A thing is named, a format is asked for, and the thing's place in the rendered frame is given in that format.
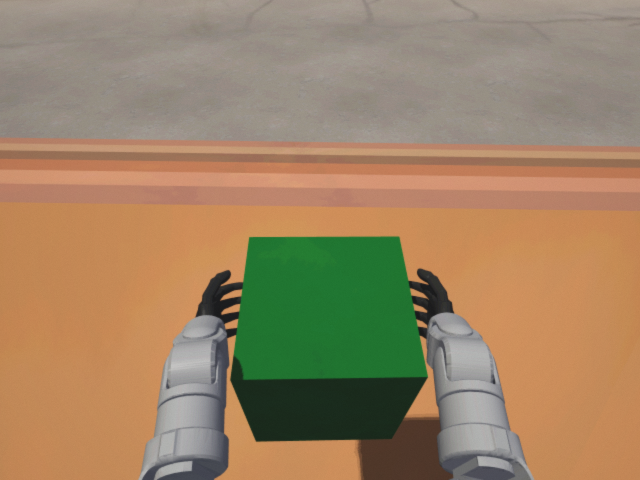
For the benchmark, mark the left robot forearm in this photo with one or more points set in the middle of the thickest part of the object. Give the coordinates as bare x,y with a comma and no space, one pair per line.
189,441

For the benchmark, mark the robot left hand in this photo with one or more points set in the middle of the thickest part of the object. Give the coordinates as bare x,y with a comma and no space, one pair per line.
211,304

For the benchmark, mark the carton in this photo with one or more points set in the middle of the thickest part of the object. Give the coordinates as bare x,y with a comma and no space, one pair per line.
327,344

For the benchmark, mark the right robot forearm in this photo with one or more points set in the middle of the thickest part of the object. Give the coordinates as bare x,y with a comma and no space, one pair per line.
475,438

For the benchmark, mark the robot right hand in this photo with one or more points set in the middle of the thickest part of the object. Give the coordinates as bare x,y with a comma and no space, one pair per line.
438,299

